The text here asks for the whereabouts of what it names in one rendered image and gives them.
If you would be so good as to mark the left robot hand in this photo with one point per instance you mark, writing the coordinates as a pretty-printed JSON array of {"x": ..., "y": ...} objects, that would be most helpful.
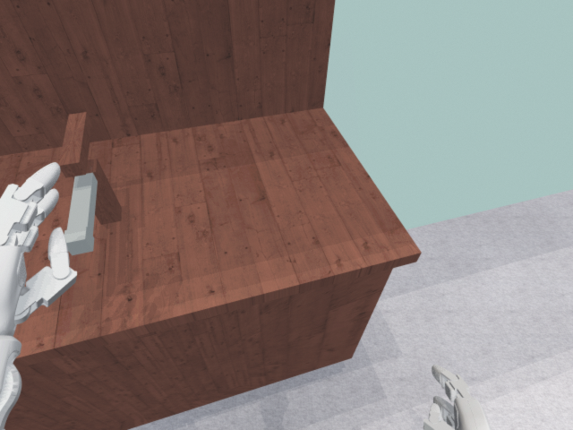
[{"x": 22, "y": 210}]

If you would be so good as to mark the left robot forearm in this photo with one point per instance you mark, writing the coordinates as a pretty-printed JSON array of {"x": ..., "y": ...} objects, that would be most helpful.
[{"x": 10, "y": 378}]

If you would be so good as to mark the right robot hand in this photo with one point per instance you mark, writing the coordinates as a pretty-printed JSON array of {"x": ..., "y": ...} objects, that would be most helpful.
[{"x": 467, "y": 413}]

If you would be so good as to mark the tap lever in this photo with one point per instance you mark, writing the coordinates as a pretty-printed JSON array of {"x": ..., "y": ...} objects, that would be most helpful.
[{"x": 79, "y": 233}]

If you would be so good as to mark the counter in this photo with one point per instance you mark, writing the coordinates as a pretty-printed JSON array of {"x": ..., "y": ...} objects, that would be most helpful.
[{"x": 238, "y": 240}]

